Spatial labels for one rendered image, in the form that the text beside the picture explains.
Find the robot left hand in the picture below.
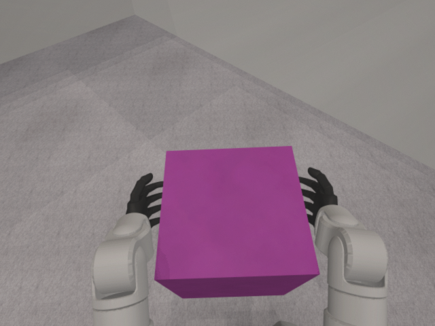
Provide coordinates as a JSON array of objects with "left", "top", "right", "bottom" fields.
[{"left": 126, "top": 173, "right": 163, "bottom": 228}]

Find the carton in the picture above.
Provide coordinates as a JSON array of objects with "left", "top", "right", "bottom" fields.
[{"left": 154, "top": 146, "right": 320, "bottom": 299}]

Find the robot right hand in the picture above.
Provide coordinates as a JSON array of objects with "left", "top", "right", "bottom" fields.
[{"left": 299, "top": 167, "right": 338, "bottom": 227}]

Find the robot right forearm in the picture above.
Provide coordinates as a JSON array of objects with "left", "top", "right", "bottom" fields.
[{"left": 314, "top": 204, "right": 391, "bottom": 326}]

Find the robot left forearm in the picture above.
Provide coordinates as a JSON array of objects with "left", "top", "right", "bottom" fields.
[{"left": 90, "top": 213, "right": 154, "bottom": 326}]

